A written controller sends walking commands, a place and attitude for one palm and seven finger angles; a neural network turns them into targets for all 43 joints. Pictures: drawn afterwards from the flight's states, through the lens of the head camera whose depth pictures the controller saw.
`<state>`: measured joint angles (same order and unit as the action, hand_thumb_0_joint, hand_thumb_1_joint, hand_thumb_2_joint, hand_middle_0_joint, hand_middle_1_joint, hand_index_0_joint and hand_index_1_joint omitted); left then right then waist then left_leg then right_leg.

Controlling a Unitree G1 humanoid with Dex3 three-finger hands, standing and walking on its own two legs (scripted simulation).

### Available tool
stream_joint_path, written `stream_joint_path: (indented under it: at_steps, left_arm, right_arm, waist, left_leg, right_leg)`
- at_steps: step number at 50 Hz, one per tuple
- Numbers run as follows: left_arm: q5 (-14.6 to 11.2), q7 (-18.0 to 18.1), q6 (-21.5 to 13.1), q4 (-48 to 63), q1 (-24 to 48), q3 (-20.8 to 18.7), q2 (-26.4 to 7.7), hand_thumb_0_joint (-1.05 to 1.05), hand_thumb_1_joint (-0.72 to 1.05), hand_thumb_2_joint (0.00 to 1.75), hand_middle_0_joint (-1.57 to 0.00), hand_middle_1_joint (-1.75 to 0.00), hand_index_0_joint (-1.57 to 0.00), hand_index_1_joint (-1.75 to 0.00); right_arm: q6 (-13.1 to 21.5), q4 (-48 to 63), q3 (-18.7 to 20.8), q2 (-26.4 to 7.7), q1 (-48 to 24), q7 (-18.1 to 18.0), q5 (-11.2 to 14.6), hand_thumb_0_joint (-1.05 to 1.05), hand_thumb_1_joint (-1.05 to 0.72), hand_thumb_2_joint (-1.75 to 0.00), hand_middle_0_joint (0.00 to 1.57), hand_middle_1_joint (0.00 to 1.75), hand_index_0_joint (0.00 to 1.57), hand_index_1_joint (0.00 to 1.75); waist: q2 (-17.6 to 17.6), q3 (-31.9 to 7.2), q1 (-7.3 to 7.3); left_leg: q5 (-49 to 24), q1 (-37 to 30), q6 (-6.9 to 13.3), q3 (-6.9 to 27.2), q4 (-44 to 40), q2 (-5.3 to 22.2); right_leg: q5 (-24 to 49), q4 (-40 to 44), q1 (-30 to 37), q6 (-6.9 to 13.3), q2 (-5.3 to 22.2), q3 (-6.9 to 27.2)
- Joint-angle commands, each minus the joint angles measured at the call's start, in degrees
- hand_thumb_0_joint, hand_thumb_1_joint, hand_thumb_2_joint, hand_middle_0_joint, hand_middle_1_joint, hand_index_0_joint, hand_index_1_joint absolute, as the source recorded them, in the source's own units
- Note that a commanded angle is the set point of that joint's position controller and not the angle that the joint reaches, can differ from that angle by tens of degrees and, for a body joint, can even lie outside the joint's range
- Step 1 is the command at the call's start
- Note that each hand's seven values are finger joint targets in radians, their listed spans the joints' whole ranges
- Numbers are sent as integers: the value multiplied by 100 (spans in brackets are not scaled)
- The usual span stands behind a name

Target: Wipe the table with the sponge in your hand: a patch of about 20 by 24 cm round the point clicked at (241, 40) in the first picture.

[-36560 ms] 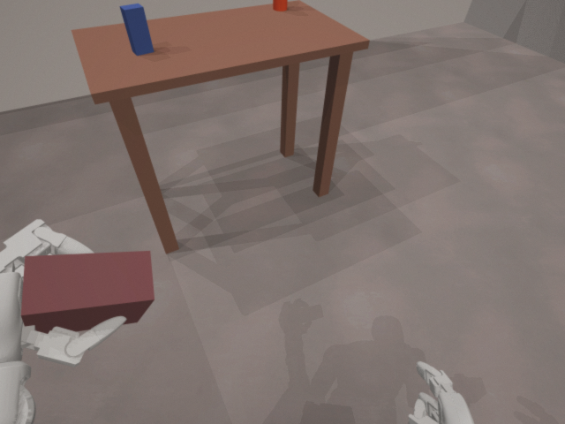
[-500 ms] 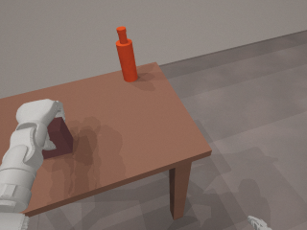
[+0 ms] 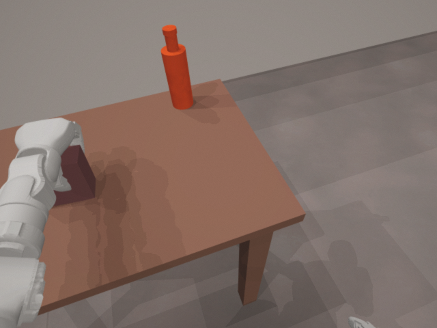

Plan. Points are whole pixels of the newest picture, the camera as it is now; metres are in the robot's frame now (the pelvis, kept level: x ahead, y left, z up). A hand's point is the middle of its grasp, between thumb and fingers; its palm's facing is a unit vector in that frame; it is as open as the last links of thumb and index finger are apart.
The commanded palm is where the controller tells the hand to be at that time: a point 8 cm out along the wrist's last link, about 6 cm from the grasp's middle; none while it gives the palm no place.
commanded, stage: wipe forward along the middle lane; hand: left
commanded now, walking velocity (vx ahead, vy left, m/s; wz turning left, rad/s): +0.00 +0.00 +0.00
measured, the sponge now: (63, 182) +0.37 +0.35 +0.05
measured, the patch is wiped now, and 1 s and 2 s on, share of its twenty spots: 0.95 0.95 0.95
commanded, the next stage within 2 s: slide back across to the first lane in 0.14 s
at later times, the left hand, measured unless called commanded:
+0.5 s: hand (52, 149) +0.42 +0.36 +0.11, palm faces -0.07 -0.02 -1.00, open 9.7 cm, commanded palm +0.39 +0.37 +0.15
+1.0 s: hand (22, 155) +0.40 +0.41 +0.11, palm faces -0.10 -0.01 -0.99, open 9.7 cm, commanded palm +0.37 +0.41 +0.15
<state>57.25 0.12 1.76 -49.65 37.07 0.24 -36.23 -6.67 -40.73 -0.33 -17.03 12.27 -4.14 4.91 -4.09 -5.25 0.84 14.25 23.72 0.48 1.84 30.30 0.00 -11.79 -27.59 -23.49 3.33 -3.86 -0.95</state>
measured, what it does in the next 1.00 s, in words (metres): shifts its weight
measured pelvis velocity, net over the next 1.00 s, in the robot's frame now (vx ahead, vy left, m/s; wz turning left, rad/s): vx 0.04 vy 0.04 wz -0.01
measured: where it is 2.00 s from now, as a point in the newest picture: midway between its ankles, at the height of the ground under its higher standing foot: outside the picture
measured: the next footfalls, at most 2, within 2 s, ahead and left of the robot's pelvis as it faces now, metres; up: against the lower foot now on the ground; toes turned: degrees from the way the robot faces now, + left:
none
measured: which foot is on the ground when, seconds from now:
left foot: down 0.00-1.00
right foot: down 0.00-1.00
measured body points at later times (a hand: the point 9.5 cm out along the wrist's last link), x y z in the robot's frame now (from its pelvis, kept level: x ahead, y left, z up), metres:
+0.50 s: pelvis +0.02 +0.02 +0.00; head +0.04 +0.01 +0.45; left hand +0.41 +0.36 +0.16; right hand +0.11 -0.25 -0.13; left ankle +0.01 +0.12 -0.73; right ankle +0.02 -0.08 -0.73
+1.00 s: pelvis +0.04 +0.04 +0.01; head +0.08 +0.04 +0.45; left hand +0.40 +0.41 +0.16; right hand +0.18 -0.22 -0.11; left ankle +0.01 +0.12 -0.73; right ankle +0.02 -0.08 -0.73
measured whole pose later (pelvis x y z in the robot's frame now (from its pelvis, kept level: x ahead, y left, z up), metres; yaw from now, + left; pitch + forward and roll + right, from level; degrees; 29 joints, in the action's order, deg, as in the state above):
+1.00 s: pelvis +0.04 +0.04 +0.01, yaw +0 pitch +8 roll -2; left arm 56.6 -2.6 -2.8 -38.7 28.1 -8.0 -40.7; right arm -9.1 -38.6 0.3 -16.4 10.6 -2.2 3.7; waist -2.6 -3.7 1.9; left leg 15.4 18.9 3.2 0.7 26.7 -2.2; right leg -12.1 -22.2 -17.8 0.5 -1.6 0.5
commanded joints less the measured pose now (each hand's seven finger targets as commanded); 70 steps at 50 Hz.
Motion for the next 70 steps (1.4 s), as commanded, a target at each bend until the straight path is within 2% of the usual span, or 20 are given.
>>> stream_joint_path:
  at_steps: [1, 2, 3, 7, 11, 12, 17, 22, 26, 27, 28, 29, 36, 45, 47, 53, 58, 63, 64, 70]
  left_arm:
    - [188, 311, 99, 357, 1565, -162, -1236, 0, 10, 130, -120, -160, -120, -160]
    - [183, 300, 73, 405, 1509, -329, -1375, 0, 10, 130, -120, -160, -120, -160]
    - [186, 303, 85, 371, 1669, -115, -1229, 0, 10, 130, -120, -160, -120, -160]
    - [212, 342, 74, 228, 1867, -369, -1573, 0, 10, 130, -120, -160, -120, -160]
    - [332, 378, 87, 60, 2060, -218, -1522, 0, 10, 130, -120, -160, -120, -160]
    - [323, 360, 63, 40, 1874, -398, -1654, 0, 10, 130, -120, -160, -120, -160]
    - [271, 338, 7, 309, 1540, -764, -2043, 0, 10, 130, -120, -160, -120, -160]
    - [255, 395, -46, 827, 1424, -1192, -2552, 0, 10, 130, -120, -160, -120, -160]
    - [266, 396, 109, 1093, 1271, -1053, -2378, 0, 10, 130, -120, -160, -120, -160]
    - [239, 360, 113, 1162, 1255, -1233, -2564, 0, 10, 130, -120, -160, -120, -160]
    - [212, 314, 178, 1116, 1170, -975, -2300, 0, 10, 130, -120, -160, -120, -160]
    - [199, 291, 206, 1163, 1272, -1113, -2489, 0, 10, 130, -120, -160, -120, -160]
    - [177, -79, 78, 1447, 1527, -717, -2139, 0, 10, 130, -120, -160, -120, -160]
    - [116, -103, -301, 1803, 978, -1335, -2607, 0, 10, 130, -120, -160, -120, -160]
    - [85, -63, -347, 1919, 644, -1668, -2859, 0, 10, 130, -120, -160, -120, -160]
    - [-99, -54, -163, 2344, -201, -1220, -2051, 0, 10, 130, -120, -160, -120, -160]
    - [-314, -125, 28, 2804, -612, -997, -1664, 0, 10, 130, -120, -160, -120, -160]
    - [-380, -188, 254, 2675, -805, -767, -1389, 0, 10, 130, -120, -160, -120, -160]
    - [-361, -186, 263, 2607, -658, -931, -1633, 0, 10, 130, -120, -160, -120, -160]
    - [-236, -255, 281, 2550, -790, -750, -1515, 0, 10, 130, -120, -160, -120, -160]
  right_arm:
    - [162, 588, 267, -812, -119, -16, -1, 0, -90, -90, 20, 30, 20, 30]
    - [152, 605, 261, -812, -162, -20, -2, 0, -90, -90, 20, 30, 20, 30]
    - [140, 599, 255, -814, -117, -23, 1, 0, -90, -90, 20, 30, 20, 30]
    - [113, 540, 254, -866, -55, -30, -1, 0, -90, -90, 20, 30, 20, 30]
    - [94, 480, 288, -888, 92, -5, -17, 0, -90, -90, 20, 30, 20, 30]
    - [92, 501, 287, -877, 83, 1, -19, 0, -90, -90, 20, 30, 20, 30]
    - [-14, 598, 304, -881, 18, 11, -32, 0, -90, -90, 20, 30, 20, 30]
    - [-57, 692, 304, -896, -158, 42, -14, 0, -90, -90, 20, 30, 20, 30]
    - [-47, 728, 328, -866, -258, 91, -12, 0, -90, -90, 20, 30, 20, 30]
    - [-36, 723, 316, -884, -294, 98, -4, 0, -90, -90, 20, 30, 20, 30]
    - [-33, 734, 316, -870, -312, 101, -6, 0, -90, -90, 20, 30, 20, 30]
    - [-40, 693, 315, -901, -290, 102, 9, 0, -90, -90, 20, 30, 20, 30]
    - [26, 694, 323, -885, -241, 69, -16, 0, -90, -90, 20, 30, 20, 30]
    - [-60, 720, 359, -898, -206, 100, -107, 0, -90, -90, 20, 30, 20, 30]
    - [-72, 792, 352, -906, -252, 126, -115, 0, -90, -90, 20, 30, 20, 30]
    - [-88, 854, 420, -884, -330, 280, -117, 0, -90, -90, 20, 30, 20, 30]
    - [-95, 894, 425, -877, -485, 290, -93, 0, -90, -90, 20, 30, 20, 30]
    - [-75, 886, 355, -854, -602, 253, -74, 0, -90, -90, 20, 30, 20, 30]
    - [-78, 832, 341, -889, -587, 236, -68, 0, -90, -90, 20, 30, 20, 30]
    - [-39, 923, 267, -825, -673, 221, -70, 0, -90, -90, 20, 30, 20, 30]
  waist:
    - [709, -1025, -216]
    - [617, -1142, -126]
    - [675, -1040, -241]
    - [720, -980, -228]
    - [619, -1047, -329]
    - [550, -1194, -189]
    - [381, -1613, 19]
    - [212, -1428, 187]
    - [153, -1262, 152]
    - [81, -1284, 197]
    - [87, -1192, 138]
    - [183, -1201, 125]
    - [12, -1184, -56]
    - [-141, -1553, 147]
    - [-215, -1658, 287]
    - [-152, -1636, 230]
    - [72, -1526, 167]
    - [311, -925, 127]
    - [386, -898, 120]
    - [104, -798, 170]
  left_leg:
    - [-341, -136, 320, -164, -290, -160]
    - [-469, -162, 310, -109, -339, -156]
    - [-385, -171, 326, -153, -318, -155]
    - [-392, -72, 320, -102, -385, -144]
    - [-423, -136, 320, -140, -313, -143]
    - [-584, -133, 304, -87, -352, -143]
    - [-1029, -345, 299, -110, -357, -148]
    - [-1174, -438, 301, -57, -495, -163]
    - [-1251, -641, 301, -100, -538, -144]
    - [-1376, -663, 281, -24, -586, -144]
    - [-1269, -706, 296, -77, -576, -135]
    - [-1273, -750, 294, -51, -593, -124]
    - [-1554, -1205, 266, 41, -575, -77]
    - [-2791, -1451, 85, 98, -424, -41]
    - [-3206, -1414, 42, 150, -422, -39]
    - [-3682, -1652, 25, 158, -260, 47]
    - [-3262, -1664, 76, 189, -309, 26]
    - [-2209, -1348, 125, 184, -493, -45]
    - [-1955, -1255, 149, 160, -530, -64]
    - [-1687, -1135, 167, 138, -568, -120]
  right_leg:
    - [654, 514, 841, -41, 301, 455]
    - [738, 498, 891, 3, 282, 450]
    - [669, 515, 836, -35, 289, 427]
    - [625, 548, 782, -6, 274, 415]
    - [620, 500, 644, -20, 265, 371]
    - [760, 481, 796, 31, 255, 376]
    - [1278, 383, 1273, 68, 274, 389]
    - [1230, 392, 1412, 107, 271, 349]
    - [1161, 441, 1371, 84, 264, 269]
    - [1191, 444, 1390, 126, 253, 272]
    - [1101, 477, 1350, 92, 265, 250]
    - [1098, 496, 1365, 94, 251, 237]
    - [1046, 617, 1042, 118, 219, 134]
    - [1802, 461, 1266, 162, 215, 106]
    - [2022, 408, 1436, 186, 226, 139]
    - [2144, 397, 1308, 108, 231, 100]
    - [1913, 458, 1282, 76, 211, 80]
    - [1358, 586, 1167, 95, 188, 38]
    - [1303, 609, 1185, 99, 196, 65]
    - [1140, 597, 1233, 137, 208, 80]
